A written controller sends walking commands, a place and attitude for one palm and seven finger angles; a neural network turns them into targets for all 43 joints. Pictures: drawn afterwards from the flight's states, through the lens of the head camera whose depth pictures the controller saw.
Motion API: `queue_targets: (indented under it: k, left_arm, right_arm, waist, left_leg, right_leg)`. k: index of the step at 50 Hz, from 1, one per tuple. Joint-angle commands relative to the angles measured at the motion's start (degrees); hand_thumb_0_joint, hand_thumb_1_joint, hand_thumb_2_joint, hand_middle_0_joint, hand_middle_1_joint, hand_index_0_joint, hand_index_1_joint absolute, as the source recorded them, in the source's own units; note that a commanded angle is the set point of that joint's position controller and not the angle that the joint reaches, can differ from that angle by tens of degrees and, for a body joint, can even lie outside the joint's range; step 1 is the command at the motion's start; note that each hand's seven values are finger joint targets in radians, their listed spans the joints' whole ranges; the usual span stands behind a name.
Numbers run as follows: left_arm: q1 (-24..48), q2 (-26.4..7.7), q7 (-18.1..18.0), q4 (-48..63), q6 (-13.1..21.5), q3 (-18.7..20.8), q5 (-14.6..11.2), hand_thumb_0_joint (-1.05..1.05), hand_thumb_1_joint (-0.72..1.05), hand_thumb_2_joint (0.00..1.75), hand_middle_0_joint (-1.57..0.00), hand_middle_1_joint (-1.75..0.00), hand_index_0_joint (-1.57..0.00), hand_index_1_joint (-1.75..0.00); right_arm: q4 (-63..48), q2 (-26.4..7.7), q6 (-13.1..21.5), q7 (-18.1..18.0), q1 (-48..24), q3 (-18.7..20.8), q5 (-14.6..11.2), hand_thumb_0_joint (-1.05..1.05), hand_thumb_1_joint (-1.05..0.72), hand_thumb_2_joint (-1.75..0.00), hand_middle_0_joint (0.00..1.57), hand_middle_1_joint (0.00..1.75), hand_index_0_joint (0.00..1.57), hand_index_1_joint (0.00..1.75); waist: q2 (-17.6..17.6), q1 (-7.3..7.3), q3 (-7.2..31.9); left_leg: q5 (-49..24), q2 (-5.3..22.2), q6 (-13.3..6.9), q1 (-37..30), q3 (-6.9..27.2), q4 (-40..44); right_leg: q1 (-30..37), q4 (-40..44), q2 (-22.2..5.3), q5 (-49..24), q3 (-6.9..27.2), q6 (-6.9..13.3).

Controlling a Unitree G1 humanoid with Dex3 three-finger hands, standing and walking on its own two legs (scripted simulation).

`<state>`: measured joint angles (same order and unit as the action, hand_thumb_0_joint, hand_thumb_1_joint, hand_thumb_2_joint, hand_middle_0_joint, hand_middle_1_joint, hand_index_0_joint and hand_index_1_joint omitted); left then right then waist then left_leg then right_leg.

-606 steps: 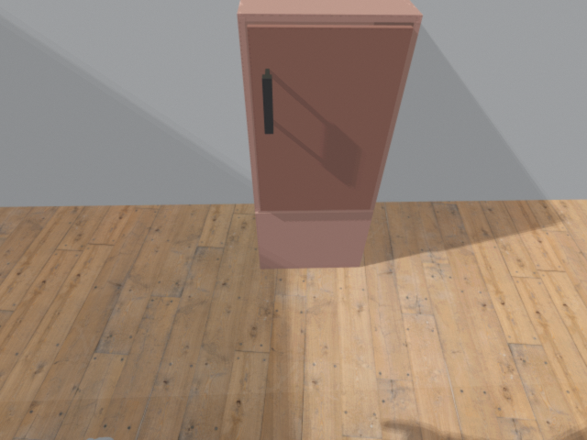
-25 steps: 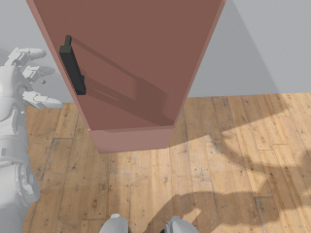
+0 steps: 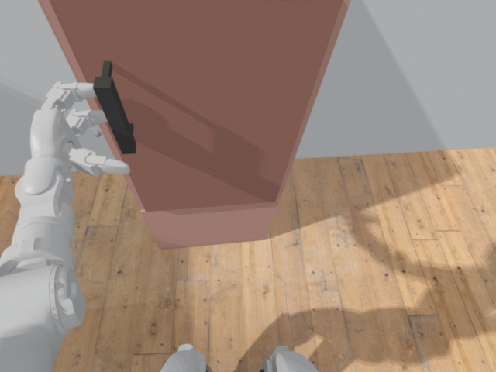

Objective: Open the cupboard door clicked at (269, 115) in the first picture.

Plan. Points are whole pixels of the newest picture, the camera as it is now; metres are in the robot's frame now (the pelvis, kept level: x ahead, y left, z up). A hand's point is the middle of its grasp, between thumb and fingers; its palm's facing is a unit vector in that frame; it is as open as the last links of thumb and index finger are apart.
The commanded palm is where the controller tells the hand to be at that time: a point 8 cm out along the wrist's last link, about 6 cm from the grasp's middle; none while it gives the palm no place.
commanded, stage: slide the fingers in behind the handle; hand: left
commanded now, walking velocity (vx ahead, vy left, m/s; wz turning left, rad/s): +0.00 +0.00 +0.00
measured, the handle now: (118, 110) +0.52 +0.20 +0.08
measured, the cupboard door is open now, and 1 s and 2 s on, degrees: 0 0 0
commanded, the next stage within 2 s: close the thumb around the handle in 1.22 s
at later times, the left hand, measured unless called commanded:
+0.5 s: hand (113, 130) +0.48 +0.20 +0.08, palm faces +0.09 -1.00 +0.00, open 14.0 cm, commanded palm +0.45 +0.24 +0.08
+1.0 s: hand (131, 130) +0.48 +0.17 +0.08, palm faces +0.09 -1.00 -0.01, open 13.9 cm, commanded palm +0.45 +0.21 +0.08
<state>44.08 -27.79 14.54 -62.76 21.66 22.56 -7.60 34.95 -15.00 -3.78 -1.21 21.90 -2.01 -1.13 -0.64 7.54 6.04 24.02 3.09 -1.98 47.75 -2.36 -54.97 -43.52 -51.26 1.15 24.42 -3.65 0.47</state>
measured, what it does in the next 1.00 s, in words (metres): stands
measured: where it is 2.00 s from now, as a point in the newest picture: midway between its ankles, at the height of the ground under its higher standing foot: outside the picture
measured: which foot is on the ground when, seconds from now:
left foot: down 0.00-1.00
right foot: down 0.00-1.00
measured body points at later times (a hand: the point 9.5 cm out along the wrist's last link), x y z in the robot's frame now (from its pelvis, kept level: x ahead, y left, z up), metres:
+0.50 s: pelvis +0.00 -0.01 +0.00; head +0.10 +0.01 +0.44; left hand +0.47 +0.25 +0.09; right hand +0.02 -0.28 -0.11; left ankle +0.02 +0.09 -0.68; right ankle +0.00 -0.12 -0.68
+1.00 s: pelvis +0.00 -0.01 +0.00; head +0.10 +0.00 +0.44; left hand +0.47 +0.23 +0.08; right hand +0.03 -0.27 -0.12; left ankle +0.02 +0.09 -0.68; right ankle +0.00 -0.12 -0.68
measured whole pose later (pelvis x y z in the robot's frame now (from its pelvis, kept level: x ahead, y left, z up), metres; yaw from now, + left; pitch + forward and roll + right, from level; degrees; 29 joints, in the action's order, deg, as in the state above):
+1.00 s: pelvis +0.00 -0.01 +0.00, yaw +1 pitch +17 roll -2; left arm 47.1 -22.3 6.8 -64.2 23.6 18.0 -6.5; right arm 36.6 -14.6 -2.7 0.3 21.6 -1.1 -0.5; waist -1.1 7.3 6.2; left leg 24.0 2.8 -1.1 49.1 -1.4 -55.7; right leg -45.0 -53.0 1.0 25.4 -4.4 1.4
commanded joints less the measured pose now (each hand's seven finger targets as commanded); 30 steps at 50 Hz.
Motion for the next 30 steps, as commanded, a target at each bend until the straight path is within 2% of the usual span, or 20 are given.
queue_targets:
  k: [1,2,5,7,9,10,11,13,14,16,17,19,21,22,24,26,27,28,29,30]
  left_arm:
    - [25.85,-15.08,-0.87,11.18,4.68,1.51,-0.19,0.00,-0.50,0.30,-0.30,-1.20,-0.30,-1.20]
    - [25.94,-13.43,-0.79,11.06,4.60,0.32,-0.41,0.00,-0.50,0.30,-0.30,-1.20,-0.30,-1.20]
    - [25.38,-14.46,-0.95,12.38,5.23,1.71,-0.56,0.00,-0.50,0.30,-0.30,-1.20,-0.30,-1.20]
    - [24.39,-12.68,-0.84,10.57,4.49,0.40,-0.79,0.00,-0.50,0.30,-0.30,-1.20,-0.30,-1.20]
    - [25.91,-13.18,-1.10,9.58,4.01,0.40,-0.62,0.00,-0.50,0.30,-0.30,-1.20,-0.30,-1.20]
    - [25.89,-14.08,-1.30,10.27,4.02,1.15,-0.50,0.00,-0.50,0.30,-0.30,-1.20,-0.30,-1.20]
    - [25.78,-13.21,-1.39,10.91,4.00,0.40,-0.52,0.00,-0.50,0.30,-0.30,-1.20,-0.30,-1.20]
    - [26.49,-14.89,-1.85,12.06,4.54,1.65,-0.26,0.00,-0.50,0.30,-0.30,-1.20,-0.30,-1.20]
    - [25.84,-14.10,-2.06,12.47,4.94,1.55,-0.50,0.00,-0.50,0.30,-0.30,-1.20,-0.30,-1.20]
    - [26.56,-12.52,-2.14,12.56,5.09,0.24,-0.59,0.00,-0.50,0.30,-0.30,-1.20,-0.30,-1.20]
    - [25.54,-13.57,-2.15,11.82,4.98,1.20,-0.46,0.00,-0.50,0.30,-0.30,-1.20,-0.30,-1.20]
    - [25.07,-13.72,-2.19,11.37,4.74,1.20,-0.39,0.00,-0.50,0.30,-0.30,-1.20,-0.30,-1.20]
    - [25.58,-12.34,-2.27,11.08,4.40,-0.01,-0.17,0.00,-0.50,0.30,-0.30,-1.20,-0.30,-1.20]
    - [26.36,-12.25,-2.37,11.90,4.45,-0.19,-0.34,0.00,-0.50,0.30,-0.30,-1.20,-0.30,-1.20]
    - [26.51,-9.50,-2.23,13.69,4.89,-2.06,-0.46,0.00,-0.50,0.30,-0.30,-1.20,-0.30,-1.20]
    - [25.42,-9.79,-2.57,12.80,4.77,-1.49,-0.64,0.00,-0.50,0.30,-0.30,-1.20,-0.30,-1.20]
    - [25.27,-7.60,-2.54,11.76,4.42,-3.00,-0.92,0.00,-0.50,0.30,-0.30,-1.20,-0.30,-1.20]
    - [26.13,-8.59,-2.88,11.89,4.33,-2.17,-0.92,0.00,-0.50,0.30,-0.30,-1.20,-0.30,-1.20]
    - [26.32,-8.24,-3.15,11.55,4.33,-2.23,-1.05,0.00,-0.50,0.30,-0.30,-1.20,-0.30,-1.20]
    - [26.80,-9.81,-3.57,12.09,4.41,-1.17,-0.68,0.00,-0.50,0.30,-0.30,-1.20,-0.30,-1.20]
  right_arm:
    - [-3.50,-10.57,1.42,-0.84,6.67,3.96,0.38,0.00,-0.90,-0.90,0.20,0.30,0.20,0.30]
    - [-3.44,-10.39,1.53,-0.76,6.57,3.97,0.35,0.00,-0.90,-0.90,0.20,0.30,0.20,0.30]
    - [-3.11,-10.49,1.57,-0.66,7.17,4.26,0.50,0.00,-0.90,-0.90,0.20,0.30,0.20,0.30]
    - [-3.22,-10.20,1.52,-0.53,6.78,4.08,0.30,0.00,-0.90,-0.90,0.20,0.30,0.20,0.30]
    - [-3.03,-10.33,1.48,-0.69,7.11,3.99,0.34,0.00,-0.90,-0.90,0.20,0.30,0.20,0.30]
    - [-3.26,-10.48,1.43,-0.73,7.00,4.10,0.24,0.00,-0.90,-0.90,0.20,0.30,0.20,0.30]
    - [-3.48,-10.24,1.48,-0.59,6.79,4.02,0.28,0.00,-0.90,-0.90,0.20,0.30,0.20,0.30]
    - [-3.21,-10.25,1.54,-0.63,7.00,4.13,0.35,0.00,-0.90,-0.90,0.20,0.30,0.20,0.30]
    - [-3.37,-10.13,1.57,-0.54,7.19,4.19,0.48,0.00,-0.90,-0.90,0.20,0.30,0.20,0.30]
    - [-3.05,-9.88,1.67,-0.39,6.96,4.17,0.39,0.00,-0.90,-0.90,0.20,0.30,0.20,0.30]
    - [-3.06,-10.01,1.63,-0.37,7.07,4.27,0.35,0.00,-0.90,-0.90,0.20,0.30,0.20,0.30]
    - [-3.17,-10.05,1.48,-0.41,7.22,4.15,0.39,0.00,-0.90,-0.90,0.20,0.30,0.20,0.30]
    - [-3.06,-9.91,1.38,-0.30,7.01,4.24,0.27,0.00,-0.90,-0.90,0.20,0.30,0.20,0.30]
    - [-3.06,-9.91,1.46,-0.28,7.02,4.21,0.34,0.00,-0.90,-0.90,0.20,0.30,0.20,0.30]
    - [-3.05,-9.63,1.59,-0.08,7.28,4.45,0.45,0.00,-0.90,-0.90,0.20,0.30,0.20,0.30]
    - [-2.56,-9.82,1.47,-0.03,7.15,4.63,0.37,0.00,-0.90,-0.90,0.20,0.30,0.20,0.30]
    - [-2.67,-9.60,1.52,0.08,6.87,4.47,0.27,0.00,-0.90,-0.90,0.20,0.30,0.20,0.30]
    - [-2.43,-9.81,1.49,0.03,7.03,4.60,0.33,0.00,-0.90,-0.90,0.20,0.30,0.20,0.30]
    - [-2.45,-9.72,1.56,0.09,7.10,4.46,0.44,0.00,-0.90,-0.90,0.20,0.30,0.20,0.30]
    - [-2.37,-9.94,1.50,0.01,7.08,4.55,0.39,0.00,-0.90,-0.90,0.20,0.30,0.20,0.30]
  waist:
    - [-6.35,0.34,21.46]
    - [-6.30,0.78,21.46]
    - [-6.31,0.00,25.07]
    - [-5.66,0.35,22.24]
    - [-3.31,1.16,20.11]
    - [-4.11,0.53,21.61]
    - [-5.57,0.45,22.06]
    - [-5.65,0.13,23.14]
    - [-5.23,0.20,23.64]
    - [-5.36,0.75,23.38]
    - [-5.46,0.23,23.29]
    - [-5.30,0.31,22.59]
    - [-5.21,0.69,21.88]
    - [-5.41,0.77,22.45]
    - [-6.95,1.00,24.55]
    - [-5.66,0.86,23.77]
    - [-4.93,1.19,22.03]
    - [-4.06,1.36,21.68]
    - [-4.98,1.30,21.32]
    - [-3.69,1.15,22.52]
  left_leg:
    - [-16.44,-1.30,0.53,-20.75,5.37,6.55]
    - [-16.60,-1.38,0.36,-20.81,4.95,6.33]
    - [-19.77,-1.26,0.51,-22.55,5.19,5.70]
    - [-17.64,-1.47,0.38,-20.19,4.54,5.85]
    - [-15.95,-1.58,-0.04,-17.70,4.43,5.90]
    - [-16.12,-1.68,-0.03,-18.00,4.26,5.94]
    - [-16.04,-1.83,0.03,-18.32,4.08,5.91]
    - [-16.51,-1.75,0.12,-18.55,4.15,5.80]
    - [-17.47,-1.85,-0.04,-18.84,4.07,5.45]
    - [-17.27,-1.81,-0.05,-18.93,3.85,5.29]
    - [-16.93,-1.91,-0.02,-18.17,3.59,5.27]
    - [-16.98,-1.98,-0.11,-17.32,3.59,5.29]
    - [-16.46,-1.96,-0.05,-17.50,3.63,5.40]
    - [-16.51,-2.00,-0.11,-17.51,3.55,5.49]
    - [-19.38,-1.92,0.00,-20.56,3.91,5.01]
    - [-18.90,-1.70,0.20,-20.46,4.11,5.12]
    - [-17.81,-1.91,0.09,-19.40,3.88,5.30]
    - [-17.17,-1.83,0.03,-18.88,3.88,5.26]
    - [-17.66,-2.01,-0.06,-18.85,3.86,5.10]
    - [-17.30,-1.88,-0.03,-18.58,3.96,5.08]
  right_leg:
    - [2.58,5.63,2.09,-13.37,1.43,0.66]
    - [2.68,5.93,2.09,-13.94,1.66,0.52]
    - [3.70,5.13,2.15,-16.26,1.62,0.62]
    - [3.88,5.69,2.12,-15.59,1.70,0.43]
    - [4.73,6.02,2.09,-15.35,1.91,0.30]
    - [5.06,5.87,2.02,-15.70,2.25,0.22]
    - [5.10,5.96,1.95,-15.60,2.27,0.28]
    - [5.94,5.73,1.93,-16.04,2.36,0.36]
    - [6.22,5.53,2.07,-16.88,2.37,0.39]
    - [5.81,5.72,2.02,-17.19,2.51,0.14]
    - [6.43,5.78,1.99,-17.25,2.69,0.18]
    - [6.96,5.69,1.99,-17.59,2.75,0.29]
    - [6.02,5.90,1.96,-17.22,2.64,0.15]
    - [6.68,5.96,1.91,-17.57,2.78,0.10]
    - [5.67,5.33,2.06,-19.11,2.34,0.40]
    - [4.94,5.52,2.07,-18.32,2.11,0.29]
    - [4.82,5.92,2.12,-17.79,2.13,0.22]
    - [4.89,6.02,2.06,-17.55,2.21,0.16]
    - [4.78,5.91,2.11,-17.99,2.27,0.31]
    - [5.07,5.68,1.97,-17.72,2.35,0.15]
